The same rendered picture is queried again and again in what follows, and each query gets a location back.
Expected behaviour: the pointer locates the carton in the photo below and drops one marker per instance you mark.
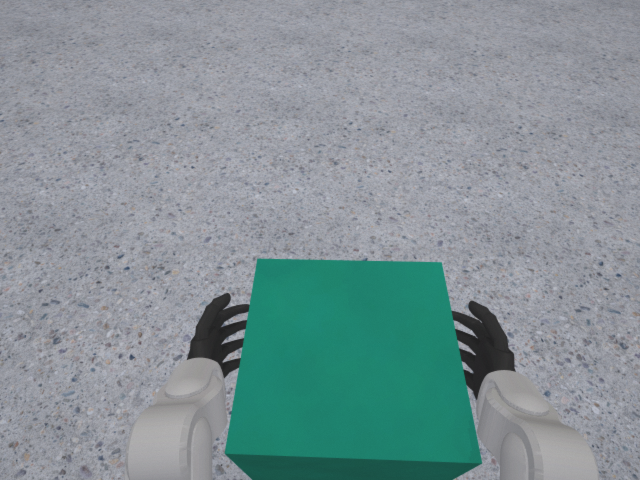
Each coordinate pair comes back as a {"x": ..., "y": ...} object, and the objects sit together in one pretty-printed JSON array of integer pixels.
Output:
[{"x": 351, "y": 370}]

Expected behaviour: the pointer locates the left robot forearm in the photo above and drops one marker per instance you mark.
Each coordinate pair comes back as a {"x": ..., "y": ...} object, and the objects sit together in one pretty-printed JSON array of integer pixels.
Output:
[{"x": 173, "y": 438}]

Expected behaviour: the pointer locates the right robot hand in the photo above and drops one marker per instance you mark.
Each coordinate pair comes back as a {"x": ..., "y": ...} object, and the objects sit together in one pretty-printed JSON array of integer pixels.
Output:
[{"x": 490, "y": 346}]

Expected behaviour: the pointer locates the left robot hand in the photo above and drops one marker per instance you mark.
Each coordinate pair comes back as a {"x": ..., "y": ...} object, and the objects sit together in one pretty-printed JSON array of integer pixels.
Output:
[{"x": 209, "y": 334}]

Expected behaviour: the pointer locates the right robot forearm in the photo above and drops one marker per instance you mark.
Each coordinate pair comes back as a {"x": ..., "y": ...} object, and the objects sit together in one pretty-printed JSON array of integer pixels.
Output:
[{"x": 526, "y": 435}]

